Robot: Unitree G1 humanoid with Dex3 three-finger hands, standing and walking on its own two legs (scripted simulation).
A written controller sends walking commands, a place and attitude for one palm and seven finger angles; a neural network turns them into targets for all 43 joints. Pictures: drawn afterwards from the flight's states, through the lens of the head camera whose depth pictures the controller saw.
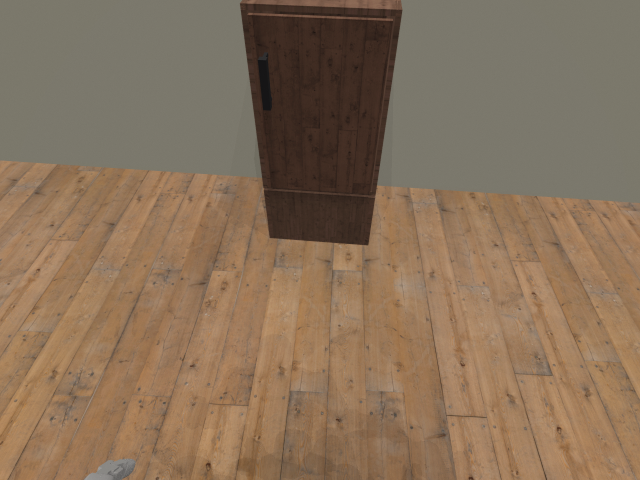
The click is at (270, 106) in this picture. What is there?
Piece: cupboard door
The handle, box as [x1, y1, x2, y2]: [258, 52, 271, 110]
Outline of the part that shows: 265,52 262,57 258,58 258,66 263,109 270,110 271,97 267,67 267,52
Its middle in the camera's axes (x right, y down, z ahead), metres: -0.16 -0.46 +1.14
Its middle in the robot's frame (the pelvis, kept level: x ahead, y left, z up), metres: +1.16 +0.22 -0.03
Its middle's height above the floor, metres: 0.73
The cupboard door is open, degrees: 0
